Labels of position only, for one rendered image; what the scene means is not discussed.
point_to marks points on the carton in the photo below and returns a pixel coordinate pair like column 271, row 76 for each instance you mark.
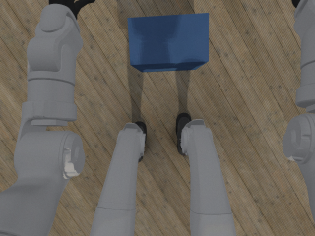
column 169, row 42

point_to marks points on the right robot foot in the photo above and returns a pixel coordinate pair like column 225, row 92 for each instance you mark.
column 181, row 121

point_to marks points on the robot left forearm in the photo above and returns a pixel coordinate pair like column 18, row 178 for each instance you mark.
column 51, row 72

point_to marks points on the robot right forearm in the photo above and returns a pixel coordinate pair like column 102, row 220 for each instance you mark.
column 305, row 27

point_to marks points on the robot left hand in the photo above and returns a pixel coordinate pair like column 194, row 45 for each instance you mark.
column 74, row 7

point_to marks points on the left robot upper arm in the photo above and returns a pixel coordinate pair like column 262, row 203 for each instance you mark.
column 45, row 161

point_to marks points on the right robot upper arm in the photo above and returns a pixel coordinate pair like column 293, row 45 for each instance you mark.
column 299, row 145

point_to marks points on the robot right shin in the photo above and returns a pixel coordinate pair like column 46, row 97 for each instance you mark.
column 195, row 122

